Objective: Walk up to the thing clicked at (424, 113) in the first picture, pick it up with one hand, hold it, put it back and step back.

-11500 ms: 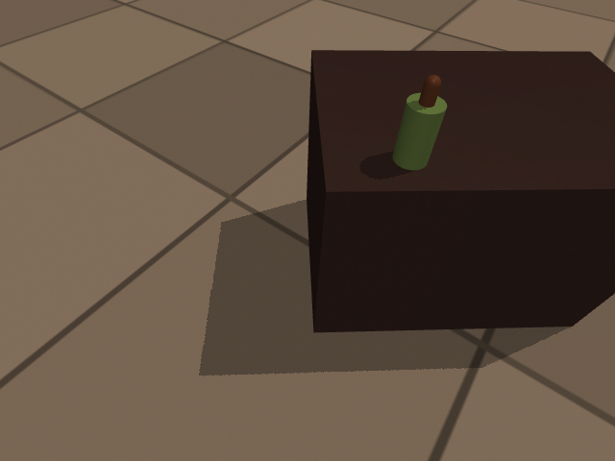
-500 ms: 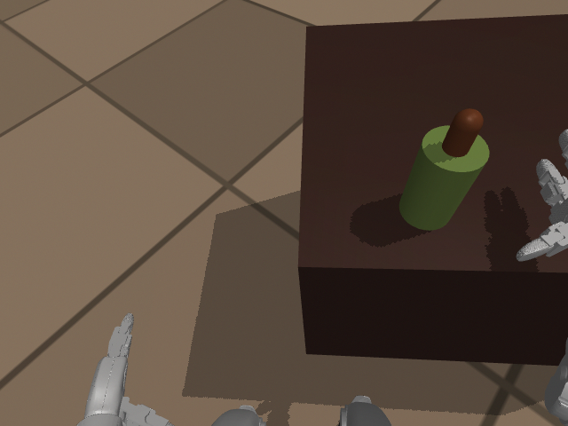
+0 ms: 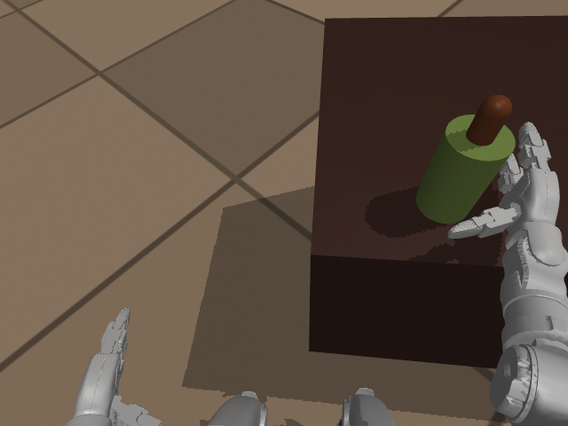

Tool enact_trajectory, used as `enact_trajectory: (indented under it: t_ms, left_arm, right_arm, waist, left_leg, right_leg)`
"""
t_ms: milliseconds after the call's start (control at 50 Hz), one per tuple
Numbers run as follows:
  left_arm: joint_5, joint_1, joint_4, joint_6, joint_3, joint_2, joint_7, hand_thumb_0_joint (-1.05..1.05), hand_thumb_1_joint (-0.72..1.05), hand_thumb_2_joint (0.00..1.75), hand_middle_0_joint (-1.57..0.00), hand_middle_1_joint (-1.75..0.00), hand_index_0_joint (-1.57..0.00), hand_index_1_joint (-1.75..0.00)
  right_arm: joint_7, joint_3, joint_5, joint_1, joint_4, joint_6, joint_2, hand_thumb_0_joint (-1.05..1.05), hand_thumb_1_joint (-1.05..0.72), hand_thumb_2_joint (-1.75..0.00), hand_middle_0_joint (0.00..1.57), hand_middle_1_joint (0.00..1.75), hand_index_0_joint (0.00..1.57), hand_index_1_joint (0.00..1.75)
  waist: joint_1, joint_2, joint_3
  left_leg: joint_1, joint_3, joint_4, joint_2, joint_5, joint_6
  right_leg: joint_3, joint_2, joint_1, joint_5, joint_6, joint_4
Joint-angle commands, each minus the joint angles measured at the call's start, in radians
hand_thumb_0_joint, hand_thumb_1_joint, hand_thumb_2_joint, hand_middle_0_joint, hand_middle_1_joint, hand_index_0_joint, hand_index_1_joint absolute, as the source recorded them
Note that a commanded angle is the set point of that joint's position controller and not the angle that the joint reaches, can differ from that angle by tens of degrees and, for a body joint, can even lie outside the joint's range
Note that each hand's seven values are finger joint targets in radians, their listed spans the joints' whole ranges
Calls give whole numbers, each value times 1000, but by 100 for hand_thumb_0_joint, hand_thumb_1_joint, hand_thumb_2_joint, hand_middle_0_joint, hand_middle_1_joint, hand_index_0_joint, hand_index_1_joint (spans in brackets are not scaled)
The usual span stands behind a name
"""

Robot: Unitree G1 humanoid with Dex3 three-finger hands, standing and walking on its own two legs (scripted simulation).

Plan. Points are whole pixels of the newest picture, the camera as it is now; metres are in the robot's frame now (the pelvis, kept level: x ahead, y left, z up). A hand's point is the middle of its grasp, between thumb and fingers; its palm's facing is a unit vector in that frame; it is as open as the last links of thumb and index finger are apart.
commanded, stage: close in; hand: right
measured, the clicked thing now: (466, 159) +0.46 -0.21 +0.09
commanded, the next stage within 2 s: rest palm in 0.02 s
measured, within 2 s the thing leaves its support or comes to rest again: leaves its support in 1.62 s
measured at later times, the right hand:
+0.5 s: hand (461, 178) +0.45 -0.21 +0.06, palm faces +0.19 +0.98 +0.02, open 16.9 cm
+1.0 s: hand (464, 176) +0.46 -0.21 +0.07, palm faces +0.16 +0.99 +0.02, open 11.5 cm
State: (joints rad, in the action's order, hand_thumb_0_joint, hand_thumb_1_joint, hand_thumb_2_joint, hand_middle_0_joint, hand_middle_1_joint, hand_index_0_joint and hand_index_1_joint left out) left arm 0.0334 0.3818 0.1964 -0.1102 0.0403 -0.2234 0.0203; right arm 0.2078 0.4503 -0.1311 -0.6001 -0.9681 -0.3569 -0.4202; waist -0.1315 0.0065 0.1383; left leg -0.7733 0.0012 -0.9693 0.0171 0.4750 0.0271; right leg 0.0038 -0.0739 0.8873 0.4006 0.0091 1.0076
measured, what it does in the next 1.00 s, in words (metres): stands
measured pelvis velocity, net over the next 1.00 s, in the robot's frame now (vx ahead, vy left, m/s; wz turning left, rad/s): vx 0.00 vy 0.00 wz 0.00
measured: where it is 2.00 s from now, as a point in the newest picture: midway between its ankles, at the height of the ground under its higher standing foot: outside the picture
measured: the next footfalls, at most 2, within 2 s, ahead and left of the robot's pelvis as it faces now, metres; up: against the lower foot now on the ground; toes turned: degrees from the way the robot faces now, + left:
none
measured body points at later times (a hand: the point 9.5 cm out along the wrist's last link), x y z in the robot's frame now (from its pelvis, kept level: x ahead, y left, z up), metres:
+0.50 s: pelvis +0.00 +0.00 +0.00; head +0.08 -0.02 +0.44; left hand +0.15 +0.26 -0.02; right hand +0.44 -0.26 +0.07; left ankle +0.00 +0.14 -0.67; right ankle +0.05 -0.12 -0.67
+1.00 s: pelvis +0.00 +0.00 +0.00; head +0.08 -0.02 +0.45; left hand +0.15 +0.26 -0.02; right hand +0.44 -0.26 +0.07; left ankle +0.00 +0.14 -0.67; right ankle +0.05 -0.12 -0.67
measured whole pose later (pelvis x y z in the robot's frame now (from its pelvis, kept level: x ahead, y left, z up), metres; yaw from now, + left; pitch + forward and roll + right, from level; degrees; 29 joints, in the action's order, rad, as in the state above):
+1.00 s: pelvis +0.00 +0.00 +0.00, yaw +0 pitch +16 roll +2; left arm 0.02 0.39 0.15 -0.06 0.04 -0.22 -0.01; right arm 0.12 0.40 -0.10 -0.65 -0.99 -0.35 -0.40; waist -0.14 0.01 0.13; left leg -0.76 0.00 -0.96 0.02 0.47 0.02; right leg 0.00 -0.07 0.87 0.39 0.01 0.99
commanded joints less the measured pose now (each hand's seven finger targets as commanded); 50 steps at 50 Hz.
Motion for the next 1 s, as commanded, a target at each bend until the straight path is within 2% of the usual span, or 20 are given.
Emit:
enact_trajectory:
  t_ms: [0,20,60,260,340,380,440,460,480,500,540,560,600,640,700,740,780,860,920,980]
  left_arm:
    - [-9,-2,-227,-46,109,-184,13,0,-53,3,-5,-5,-5,-4]
    - [-12,-12,-242,-43,125,-200,14,0,-53,3,-5,-5,-5,-4]
    - [-12,28,-200,-35,76,-139,1,0,-53,3,-4,-5,-5,-4]
    - [-9,22,-227,-14,108,-165,-6,0,-61,9,-5,-4,-3,-6]
    - [-7,29,-199,-10,77,-124,-15,0,-56,6,-5,-5,-5,-5]
    - [-10,-9,-221,-12,61,-118,-15,0,-56,6,-5,-5,-4,-5]
    - [-12,-12,-271,-14,107,-172,-8,0,-56,6,-5,-5,-4,-5]
    - [-10,19,-246,-10,105,-174,-6,0,-57,6,-5,-5,-4,-6]
    - [-10,65,-206,-4,61,-128,-13,0,-57,6,-4,-5,-4,-6]
    - [-15,51,-220,-2,69,-127,-18,0,-56,6,-4,-5,-4,-5]
    - [-13,16,-252,-3,140,-201,-7,0,-56,6,-4,-5,-4,-5]
    - [-11,55,-202,2,115,-175,-12,0,-56,6,-4,-5,-4,-5]
    - [-13,58,-200,0,91,-138,-22,0,-55,6,-4,-5,-4,-5]
    - [-14,1,-214,-1,85,-146,-17,0,-56,6,-4,-5,-4,-5]
    - [-16,-6,-243,2,108,-170,-13,0,-54,5,-4,-5,-4,-5]
    - [-19,31,-192,10,58,-125,-24,0,-55,5,-4,-5,-4,-5]
    - [-18,-40,-276,5,94,-162,-15,0,-55,5,-4,-5,-4,-4]
    - [-23,15,-196,12,81,-140,-14,0,-54,4,-4,-5,-5,-4]
    - [-16,11,-214,2,81,-137,-11,0,-52,3,-4,-5,-5,-4]
    - [-17,41,-187,8,80,-144,-16,0,-51,3,-4,-5,-5,-4]
  right_arm:
    - [-26,10,-5,-427,232,-66,-225,0,55,-4,4,5,4,5]
    - [-34,16,-6,-434,244,-66,-230,0,54,-4,4,5,4,5]
    - [-46,-4,4,-425,211,-61,-196,0,54,-4,4,5,4,5]
    - [-109,-29,32,-422,208,-55,-161,0,54,-2,8,4,8,4]
    - [-104,-73,31,-454,248,-60,-110,0,54,-1,26,12,26,12]
    - [-110,-54,33,-472,221,-61,-134,0,56,0,29,11,28,11]
    - [-115,-42,35,-560,282,-73,-186,0,53,-6,37,20,37,20]
    - [-113,-51,37,-518,207,-63,-161,0,52,-6,40,21,39,21]
    - [-109,-61,37,-473,152,-51,-129,0,49,-10,42,24,42,24]
    - [-108,-62,36,-464,156,-53,-128,0,48,-13,48,29,48,29]
    - [-113,-33,39,-540,253,-70,-207,0,47,-15,57,35,57,35]
    - [-114,-28,45,-512,224,-60,-217,0,46,-16,59,36,58,36]
    - [-107,-57,36,-497,163,-47,-140,0,42,-22,68,44,68,44]
    - [-106,-14,33,-529,227,-59,-210,0,45,-19,72,44,71,44]
    - [-95,-40,32,-529,223,-59,-187,0,33,-32,86,59,86,59]
    - [-93,-29,27,-391,112,-38,-161,0,28,-39,91,65,91,65]
    - [-91,-25,22,-524,306,-61,-205,0,24,-46,97,73,97,73]
    - [-88,-47,21,-414,166,-47,-153,0,7,-61,109,86,109,86]
    - [-82,-45,24,-474,186,-64,-161,0,-1,-82,115,105,116,105]
    - [-76,0,16,-376,174,-58,-199,0,-9,-96,119,115,120,115]
  waist:
    - [-21,-79,378]
    - [-13,-74,391]
    - [3,-95,347]
    - [6,-117,370]
    - [-6,-125,374]
    - [-11,-92,377]
    - [-35,-91,462]
    - [-51,-71,418]
    - [-43,-76,349]
    - [-34,-86,341]
    - [-26,-122,434]
    - [-14,-148,402]
    - [-32,-118,353]
    - [-12,-125,390]
    - [-17,-140,432]
    - [12,-98,346]
    - [5,-123,498]
    - [-12,-92,316]
    - [-35,-96,364]
    - [13,-114,359]
  left_leg:
    - [46,-16,138,17,-215,-28]
    - [47,-24,131,20,-210,-31]
    - [34,-12,129,16,-214,-29]
    - [40,-23,114,22,-245,-36]
    - [39,-28,109,23,-296,-33]
    - [50,-23,109,21,-289,-31]
    - [81,-14,121,18,-319,-23]
    - [63,-15,126,20,-310,-22]
    - [38,-21,128,23,-288,-25]
    - [34,-22,126,22,-273,-26]
    - [52,-25,119,21,-286,-31]
    - [34,-22,121,21,-280,-31]
    - [25,-25,120,23,-302,-27]
    - [42,-26,114,21,-298,-31]
    - [59,-30,119,24,-293,-37]
    - [78,-31,132,24,-306,-29]
    - [126,-20,130,21,-353,-26]
    - [59,-25,141,24,-273,-32]
    - [63,-13,142,18,-289,-25]
    - [65,-18,127,19,-297,-28]
  right_leg:
    - [20,28,-355,-144,-26,-116]
    - [26,28,-362,-143,-25,-124]
    - [14,32,-341,-149,-23,-117]
    - [11,32,-360,-183,-17,-122]
    - [11,27,-384,-248,-18,-112]
    - [13,30,-353,-223,-23,-107]
    - [15,29,-399,-235,-28,-91]
    - [13,29,-378,-220,-30,-91]
    - [11,31,-356,-202,-28,-104]
    - [14,33,-350,-194,-26,-113]
    - [16,32,-414,-225,-20,-117]
    - [9,32,-414,-221,-19,-119]
    - [11,34,-385,-235,-24,-109]
    - [16,31,-378,-242,-22,-113]
    - [17,29,-430,-251,-16,-123]
    - [10,36,-367,-246,-21,-130]
    - [8,34,-442,-288,-24,-120]
    - [7,33,-374,-210,-20,-147]
    - [6,33,-386,-205,-27,-123]
    - [3,38,-377,-232,-23,-130]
